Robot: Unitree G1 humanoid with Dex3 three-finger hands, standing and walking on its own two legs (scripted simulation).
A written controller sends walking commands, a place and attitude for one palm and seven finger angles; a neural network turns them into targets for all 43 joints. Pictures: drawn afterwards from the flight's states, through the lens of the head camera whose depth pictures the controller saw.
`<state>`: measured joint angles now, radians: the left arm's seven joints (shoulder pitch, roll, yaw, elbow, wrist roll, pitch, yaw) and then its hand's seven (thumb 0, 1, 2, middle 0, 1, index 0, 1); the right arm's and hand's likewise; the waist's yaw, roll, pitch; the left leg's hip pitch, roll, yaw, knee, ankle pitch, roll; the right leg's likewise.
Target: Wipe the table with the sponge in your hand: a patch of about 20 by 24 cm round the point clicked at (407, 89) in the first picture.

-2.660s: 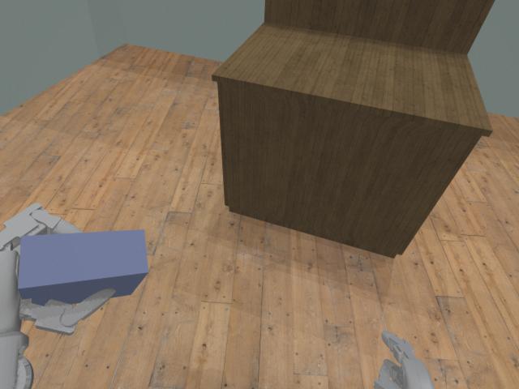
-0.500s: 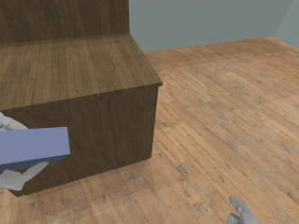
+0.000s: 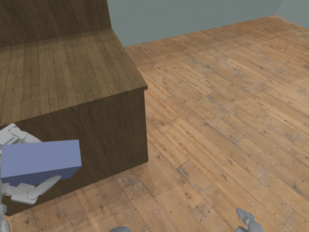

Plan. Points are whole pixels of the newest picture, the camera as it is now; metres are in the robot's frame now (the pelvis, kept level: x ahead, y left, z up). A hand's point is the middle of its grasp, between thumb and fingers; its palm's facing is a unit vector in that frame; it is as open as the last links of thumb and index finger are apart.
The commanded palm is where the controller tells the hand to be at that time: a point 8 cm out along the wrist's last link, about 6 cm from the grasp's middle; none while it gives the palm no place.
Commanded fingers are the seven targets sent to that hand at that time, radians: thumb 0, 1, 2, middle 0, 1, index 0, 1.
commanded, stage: take the last steps up to it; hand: left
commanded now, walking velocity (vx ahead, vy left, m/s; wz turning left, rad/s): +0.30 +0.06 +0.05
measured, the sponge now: (53, 163) +0.23 +0.21 +0.14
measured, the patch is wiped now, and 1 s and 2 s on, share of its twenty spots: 0.00 0.00 0.00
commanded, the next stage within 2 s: come to a stop and stand still in 0.82 s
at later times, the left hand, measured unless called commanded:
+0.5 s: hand (59, 117) +0.32 +0.22 +0.17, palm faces +0.41 -0.76 -0.50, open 9.4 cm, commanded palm +0.27 +0.26 +0.18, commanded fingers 0.00 0.10 1.30 -1.20 -1.60 -1.20 -1.60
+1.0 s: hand (76, 78) +0.45 +0.22 +0.17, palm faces +0.43 -0.81 -0.40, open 9.4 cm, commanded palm +0.39 +0.26 +0.18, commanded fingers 0.00 0.10 1.30 -1.20 -1.60 -1.20 -1.60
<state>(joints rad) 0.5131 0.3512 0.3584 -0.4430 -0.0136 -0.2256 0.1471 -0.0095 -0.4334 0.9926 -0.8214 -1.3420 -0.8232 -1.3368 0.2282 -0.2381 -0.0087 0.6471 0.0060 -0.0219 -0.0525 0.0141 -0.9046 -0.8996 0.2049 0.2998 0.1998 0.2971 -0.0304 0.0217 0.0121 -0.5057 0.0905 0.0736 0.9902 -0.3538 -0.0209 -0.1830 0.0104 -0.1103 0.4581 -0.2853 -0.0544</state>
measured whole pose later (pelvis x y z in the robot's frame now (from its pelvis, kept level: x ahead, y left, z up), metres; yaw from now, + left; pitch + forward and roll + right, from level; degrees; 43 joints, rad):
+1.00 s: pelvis +0.23 -0.03 -0.01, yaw +1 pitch +0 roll +1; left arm 0.43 0.40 0.37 -0.47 -0.02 -0.22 0.17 -0.01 -0.43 1.00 -0.82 -1.34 -0.82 -1.34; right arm 0.18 -0.18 -0.02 0.59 0.00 -0.04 -0.06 0.01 -0.91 -0.90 0.20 0.30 0.19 0.30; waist -0.01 -0.03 0.02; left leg -0.29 0.05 0.15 0.57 -0.27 0.02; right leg -0.35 -0.03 -0.06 0.98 -0.54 0.01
